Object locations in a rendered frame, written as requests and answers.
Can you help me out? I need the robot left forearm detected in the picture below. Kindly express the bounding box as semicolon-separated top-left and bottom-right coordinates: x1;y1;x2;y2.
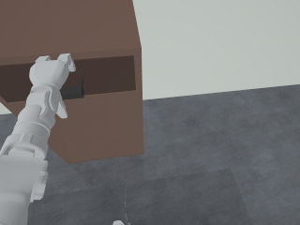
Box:
0;82;61;160

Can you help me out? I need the robot left upper arm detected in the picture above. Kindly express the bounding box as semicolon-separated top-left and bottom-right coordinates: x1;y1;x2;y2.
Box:
0;155;49;225

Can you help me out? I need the handle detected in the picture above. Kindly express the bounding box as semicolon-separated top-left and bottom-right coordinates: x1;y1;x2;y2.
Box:
59;79;84;100

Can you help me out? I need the drawer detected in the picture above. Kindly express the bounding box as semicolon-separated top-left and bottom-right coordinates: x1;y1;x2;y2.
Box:
0;55;136;103

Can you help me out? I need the cabinet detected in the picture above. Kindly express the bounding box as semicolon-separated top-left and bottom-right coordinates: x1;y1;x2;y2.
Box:
0;0;144;164

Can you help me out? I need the robot left hand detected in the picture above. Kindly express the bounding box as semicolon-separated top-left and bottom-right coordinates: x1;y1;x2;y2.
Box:
29;53;76;119

